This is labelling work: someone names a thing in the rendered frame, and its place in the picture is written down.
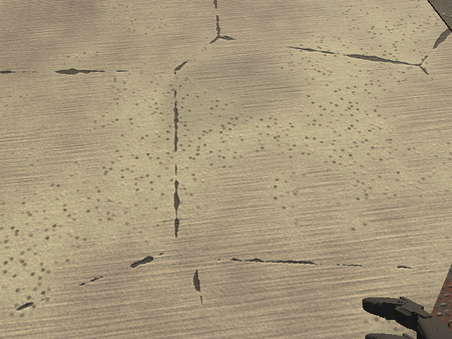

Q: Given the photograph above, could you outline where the robot right hand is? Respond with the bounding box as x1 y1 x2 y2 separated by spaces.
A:
362 297 452 339

